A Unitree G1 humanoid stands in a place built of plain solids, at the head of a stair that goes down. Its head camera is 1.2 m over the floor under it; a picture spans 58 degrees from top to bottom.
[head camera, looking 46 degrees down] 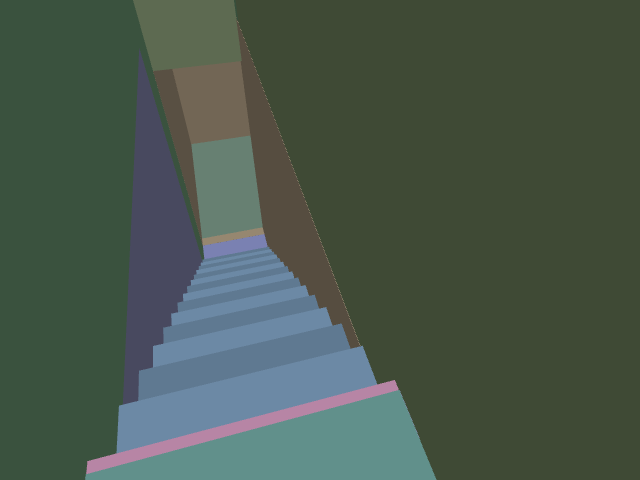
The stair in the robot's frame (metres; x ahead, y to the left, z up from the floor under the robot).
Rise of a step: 0.21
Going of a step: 0.24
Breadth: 0.85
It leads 15 degrees to the left of straight ahead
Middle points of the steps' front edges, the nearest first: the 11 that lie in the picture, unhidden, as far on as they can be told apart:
0.48 0.19 0.00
0.71 0.25 -0.21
0.94 0.32 -0.41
1.17 0.38 -0.62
1.41 0.44 -0.83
1.64 0.50 -1.03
1.87 0.57 -1.24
2.10 0.63 -1.44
2.33 0.69 -1.65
2.56 0.76 -1.86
2.80 0.82 -2.06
